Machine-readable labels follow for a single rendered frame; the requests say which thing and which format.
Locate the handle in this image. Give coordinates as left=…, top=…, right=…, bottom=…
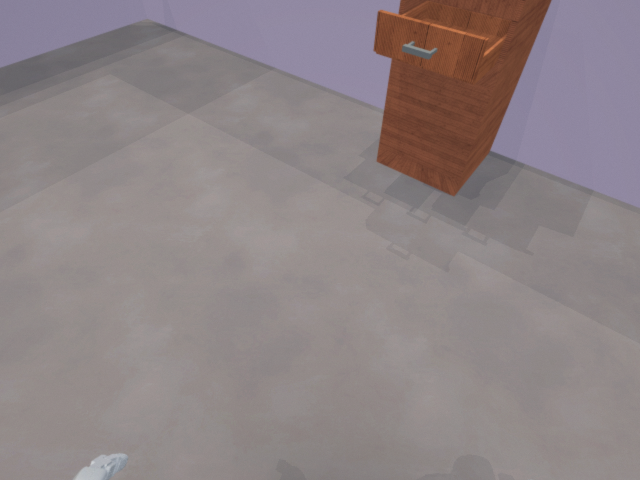
left=402, top=41, right=438, bottom=60

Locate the robot left hand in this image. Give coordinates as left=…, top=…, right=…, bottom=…
left=73, top=453, right=128, bottom=480

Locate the cabinet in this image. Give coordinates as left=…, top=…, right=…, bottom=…
left=377, top=0, right=551, bottom=196

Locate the drawer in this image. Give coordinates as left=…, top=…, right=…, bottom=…
left=374, top=1, right=512, bottom=85

